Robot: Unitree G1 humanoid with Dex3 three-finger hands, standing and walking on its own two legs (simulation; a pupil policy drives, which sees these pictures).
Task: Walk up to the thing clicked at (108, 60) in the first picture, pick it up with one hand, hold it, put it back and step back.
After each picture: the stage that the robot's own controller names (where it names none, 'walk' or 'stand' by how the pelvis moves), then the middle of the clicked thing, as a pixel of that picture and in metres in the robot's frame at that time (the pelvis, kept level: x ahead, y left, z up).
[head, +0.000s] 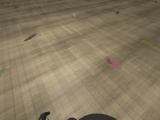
stand; (108, 59) +1.30 -0.38 -0.72
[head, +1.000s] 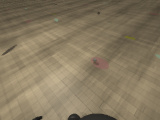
walk; (94, 61) +1.23 +0.00 -0.69
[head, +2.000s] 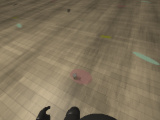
walk; (74, 76) +0.74 +0.28 -0.71
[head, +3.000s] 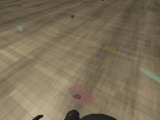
walk; (74, 94) +0.48 +0.23 -0.71
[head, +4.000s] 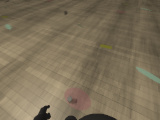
stand; (70, 100) +0.38 +0.23 -0.71
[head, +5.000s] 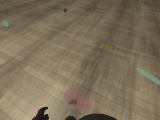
stand; (69, 100) +0.35 +0.21 -0.72
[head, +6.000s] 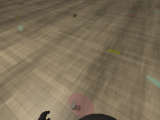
stand; (73, 106) +0.31 +0.20 -0.72
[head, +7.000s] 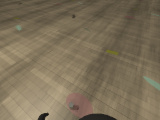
stand; (71, 106) +0.33 +0.21 -0.72
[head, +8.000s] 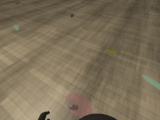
stand; (70, 106) +0.32 +0.22 -0.72
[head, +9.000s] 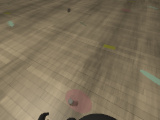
stand; (70, 102) +0.32 +0.21 -0.72
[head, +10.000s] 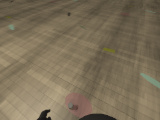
stand; (70, 106) +0.31 +0.21 -0.72
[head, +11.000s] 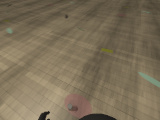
stand; (70, 107) +0.31 +0.23 -0.72
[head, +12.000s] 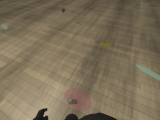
stand; (70, 100) +0.33 +0.24 -0.71
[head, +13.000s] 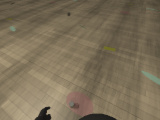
stand; (71, 104) +0.32 +0.22 -0.72
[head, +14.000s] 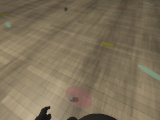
stand; (71, 98) +0.37 +0.23 -0.72
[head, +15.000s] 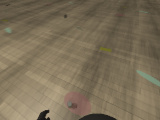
stand; (69, 104) +0.34 +0.23 -0.72
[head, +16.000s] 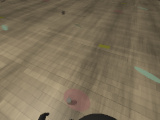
stand; (69, 101) +0.35 +0.24 -0.72
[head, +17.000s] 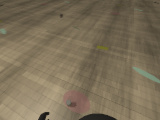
stand; (69, 103) +0.35 +0.25 -0.72
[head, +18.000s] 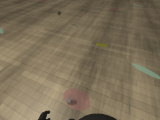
stand; (69, 101) +0.35 +0.26 -0.72
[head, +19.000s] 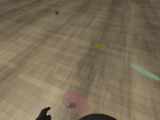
stand; (67, 105) +0.30 +0.25 -0.71
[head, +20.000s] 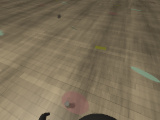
stand; (67, 104) +0.33 +0.27 -0.72
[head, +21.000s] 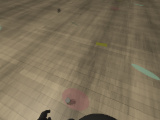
stand; (68, 101) +0.33 +0.25 -0.72
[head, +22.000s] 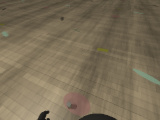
stand; (69, 105) +0.35 +0.24 -0.72
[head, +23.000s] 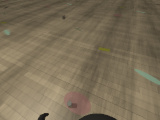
stand; (69, 104) +0.35 +0.24 -0.72
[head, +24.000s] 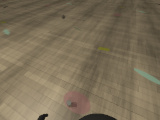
go down; (69, 103) +0.35 +0.25 -0.72
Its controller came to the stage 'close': no
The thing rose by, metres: 0.00
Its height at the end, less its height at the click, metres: +0.00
